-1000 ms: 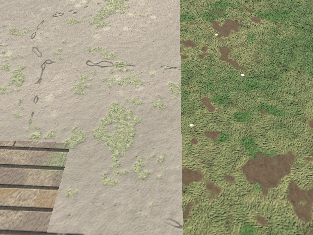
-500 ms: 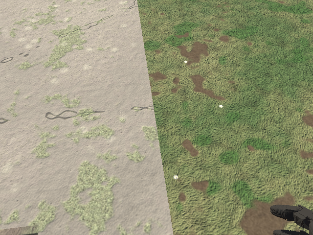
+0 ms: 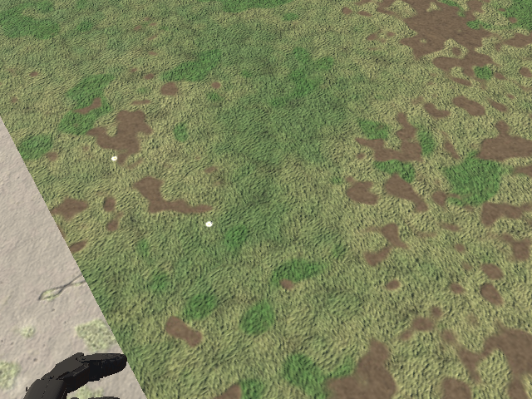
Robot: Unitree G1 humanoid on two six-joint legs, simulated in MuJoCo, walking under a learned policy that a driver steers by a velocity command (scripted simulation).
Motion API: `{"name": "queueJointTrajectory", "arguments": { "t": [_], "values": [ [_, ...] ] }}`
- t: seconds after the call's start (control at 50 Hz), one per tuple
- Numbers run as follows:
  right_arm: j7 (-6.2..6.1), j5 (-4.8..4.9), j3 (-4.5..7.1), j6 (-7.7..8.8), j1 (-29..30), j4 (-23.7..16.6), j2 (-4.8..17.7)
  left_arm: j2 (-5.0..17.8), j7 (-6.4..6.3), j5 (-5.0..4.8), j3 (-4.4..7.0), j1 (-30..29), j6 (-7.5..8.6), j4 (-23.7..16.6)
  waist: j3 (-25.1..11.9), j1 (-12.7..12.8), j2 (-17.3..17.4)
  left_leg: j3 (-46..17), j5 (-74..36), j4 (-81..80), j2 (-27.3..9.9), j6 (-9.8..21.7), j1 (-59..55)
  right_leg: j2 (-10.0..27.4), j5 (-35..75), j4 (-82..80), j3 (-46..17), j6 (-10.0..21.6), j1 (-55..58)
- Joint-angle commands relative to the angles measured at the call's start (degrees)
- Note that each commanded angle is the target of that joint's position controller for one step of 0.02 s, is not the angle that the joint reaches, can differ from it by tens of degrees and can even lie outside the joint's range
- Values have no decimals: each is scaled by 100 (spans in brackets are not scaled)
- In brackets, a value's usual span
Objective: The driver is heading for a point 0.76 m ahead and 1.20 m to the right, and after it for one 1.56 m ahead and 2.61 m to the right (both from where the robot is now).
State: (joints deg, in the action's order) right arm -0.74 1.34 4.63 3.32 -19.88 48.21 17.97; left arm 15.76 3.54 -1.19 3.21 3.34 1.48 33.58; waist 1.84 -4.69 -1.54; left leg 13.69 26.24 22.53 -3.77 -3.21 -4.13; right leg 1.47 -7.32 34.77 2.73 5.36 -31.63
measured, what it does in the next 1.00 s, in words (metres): walks ahead, turning right: left foot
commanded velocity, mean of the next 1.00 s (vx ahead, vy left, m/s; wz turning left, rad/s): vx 0.50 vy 0.00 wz -0.60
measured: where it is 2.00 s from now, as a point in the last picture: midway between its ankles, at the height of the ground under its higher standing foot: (391, 261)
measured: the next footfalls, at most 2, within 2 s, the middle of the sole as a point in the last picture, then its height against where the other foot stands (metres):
left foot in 0.48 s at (235, 390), level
right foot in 1.02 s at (376, 328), level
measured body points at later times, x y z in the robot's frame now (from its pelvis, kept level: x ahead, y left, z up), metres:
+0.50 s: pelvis +0.29 +0.00 +0.00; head +0.31 -0.02 +0.45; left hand +0.41 +0.27 -0.10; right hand +0.45 -0.30 -0.06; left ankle +0.44 +0.08 -0.72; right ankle +0.13 -0.09 -0.72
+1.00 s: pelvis +0.51 -0.12 +0.00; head +0.54 -0.15 +0.45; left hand +0.84 -0.07 -0.06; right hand +0.35 -0.38 -0.12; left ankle +0.44 +0.08 -0.72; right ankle +0.57 -0.28 -0.71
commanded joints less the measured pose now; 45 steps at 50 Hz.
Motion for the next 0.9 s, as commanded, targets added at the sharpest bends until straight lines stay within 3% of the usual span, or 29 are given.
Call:
{"name": "queueJointTrajectory", "arguments": {
  "t": [0.02, 0.04, 0.06, 0.08, 0.1, 0.12, 0.14, 0.2, 0.24, 0.3, 0.38, 0.42, 0.46, 0.48, 0.5, 0.52, 0.54, 0.56, 0.58, 0.6, 0.64, 0.72, 0.82, 0.9],
  "values": [
    [-68, -160, 92, 48, 147, -521, 719, 1526, -201, -23, 648, 2227, -47, 126, -1432, 1356, -259, -149, -3706, 3716, -676, 411, 2209, 404, 308, -306, -1157, 764, 3967],
    [23, -260, -129, 231, -274, -873, 102, 2004, -181, -22, 640, 1922, 36, -11, -2133, 650, -1411, -1078, 895, 5438, 506, 159, 4448, 1666, -904, -1116, -4557, 1848, 5432],
    [101, -34, -26, 408, 486, -932, 680, 1471, -147, -14, 510, 2132, 103, -64, -2286, 1198, -646, -1955, 653, 5833, 318, 251, 5058, 1710, -1349, -1660, -4808, 1704, 5451],
    [131, 104, -3, 488, 859, -1074, 778, 1231, -142, 13, 426, 1936, 166, 15, -1434, 1139, -510, -1861, 92, 5615, 114, 352, 5386, 1550, -950, -1719, -3987, 1476, 4806],
    [90, -1, -32, 518, 883, -1026, 708, 1083, -152, -4, 370, 1586, 189, -14, -985, 868, -3, -1849, -378, 5134, -121, 370, 5092, 1288, -394, -1721, -3342, 1290, 3915],
    [53, -141, 4, 498, 849, -983, 736, 941, -165, 33, 322, 1218, 187, -83, -709, 622, 47, -1841, -627, 4686, -263, 315, 4679, 1086, 215, -1782, -2876, 1181, 3144],
    [58, -176, 33, 427, 728, -960, 766, 838, -185, 100, 276, 1003, 190, -166, -628, 423, -63, -1878, -783, 4502, -357, 277, 4293, 949, 597, -1919, -2631, 1160, 2639],
    [45, -236, -6, 259, 731, -963, 559, 884, -269, 80, 286, 981, 236, -68, -486, 300, -85, -1726, -1074, 3856, -299, 42, 4009, 766, 1281, -2121, -2181, 1225, 1920],
    [38, -259, -65, 231, 1131, -1078, 408, 990, -353, 61, 316, 1138, 225, 39, -337, 409, -94, -1671, -1722, 3140, -197, -82, 4065, 600, 1318, -2140, -1918, 1126, 1718],
    [101, -219, -152, 268, 1817, -1219, 231, 1019, -415, 6, 328, 1382, 173, 173, -243, 695, -241, -1639, -2829, 1746, 80, -94, 3690, 330, 763, -2024, -1704, 841, 1580],
    [205, -103, -109, 349, 2289, -1379, 393, 1042, -435, -50, 340, 1746, 120, 361, -194, 874, -349, -1764, -3012, 865, 319, 1, 3304, 500, 172, -1694, -2197, 710, 1892],
    [230, -87, -37, 385, 2199, -1388, 535, 1007, -450, -44, 337, 1764, 89, 398, -204, 783, -478, -1847, -2574, 645, 355, 131, 3125, 627, 77, -1372, -2561, 621, 2202],
    [208, -86, 54, 427, 1650, -1269, 632, 919, -452, -28, 320, 1634, 52, 376, -323, 466, -623, -1727, -2258, 366, 395, 345, 2401, 523, 250, -915, -2698, 455, 2240],
    [169, -154, 138, 455, 1100, -1184, 789, 695, -438, 0, 242, 1612, 62, 332, -723, 194, -529, -1857, -2243, 331, 144, 555, 1436, 235, 407, -189, -2482, 265, 2021],
    [116, -236, 223, 460, 233, -1131, 1120, 346, -427, 102, 112, 1687, 83, 217, -1544, -108, 204, -2852, -2064, 418, -888, 910, -50, -163, -543, 1467, -1939, 26, 1282],
    [166, -277, 314, 376, -146, -908, 1459, 186, -431, -98, 50, 2436, 131, 55, -2099, 270, 2282, -5599, -523, -259, -2008, 1768, -1534, -766, -2763, 3192, -1311, -299, -694],
    [191, -142, 191, 350, 15, -1037, 883, 799, -451, -135, 159, 2332, 122, 234, -1601, 137, 1515, -5813, 615, -513, -1999, 1647, -1258, -308, -2512, 3915, -1453, -397, -1331],
    [155, -124, 110, 308, 214, -1070, 591, 1050, -443, -90, 238, 1709, 86, 171, -932, -9, 960, -4862, 414, -558, -1765, 1413, -606, -131, -1961, 4064, -1296, -443, -1473],
    [145, -182, 63, 273, 469, -1094, 513, 981, -448, -32, 239, 1425, 58, 120, -578, 88, 568, -4150, -353, -632, -1525, 1304, 54, 51, -1562, 3961, -1136, -480, -1274],
    [134, -204, 32, 253, 623, -1042, 404, 904, -427, 11, 253, 1242, 57, 55, -292, 178, 559, -3637, -961, -751, -1316, 1296, 523, 199, -1305, 3707, -1121, -495, -1175],
    [109, -218, 6, 289, 714, -971, 313, 695, -369, -61, 243, 1325, 8, 48, -194, 346, 854, -2899, -1503, -1022, -1077, 1255, 993, 397, -1081, 3434, -998, -499, -797],
    [92, -178, 93, 342, 610, -743, 538, 444, -349, -10, 176, 984, -60, -87, -66, 349, 643, -2126, -2398, -1304, -1184, 1437, 977, 508, -626, 2805, -902, -606, -1120],
    [49, -156, 133, 248, 551, -556, 735, 318, -193, -11, 104, 311, 25, -181, 61, 134, 538, -1085, -3000, -1323, -1024, 1243, 738, 459, 686, 1296, -551, -571, -906],
    [39, -56, 188, 140, 266, -371, 938, 288, -52, -36, 76, -278, 44, -398, 280, -30, 523, -696, -3229, -1232, -1185, 1119, 317, 339, 616, 467, -190, -381, -702]
  ]
}}
Keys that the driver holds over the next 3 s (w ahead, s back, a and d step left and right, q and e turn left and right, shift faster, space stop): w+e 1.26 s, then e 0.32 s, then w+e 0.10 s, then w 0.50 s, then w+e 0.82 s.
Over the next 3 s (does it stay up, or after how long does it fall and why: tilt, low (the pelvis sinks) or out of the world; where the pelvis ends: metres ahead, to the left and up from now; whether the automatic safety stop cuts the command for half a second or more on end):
stays up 0.91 -0.89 0.01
